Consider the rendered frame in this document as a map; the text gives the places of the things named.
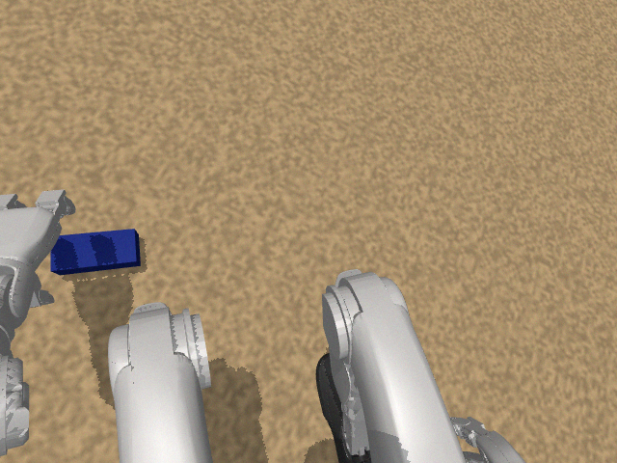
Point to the left robot hand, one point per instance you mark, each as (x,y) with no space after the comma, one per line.
(28,234)

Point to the small box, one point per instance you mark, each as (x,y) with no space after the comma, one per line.
(95,251)

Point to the left robot arm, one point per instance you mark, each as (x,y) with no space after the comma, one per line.
(17,284)

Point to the right robot hand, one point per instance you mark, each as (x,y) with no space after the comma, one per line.
(492,446)

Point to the right robot foot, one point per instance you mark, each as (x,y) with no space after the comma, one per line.
(331,408)

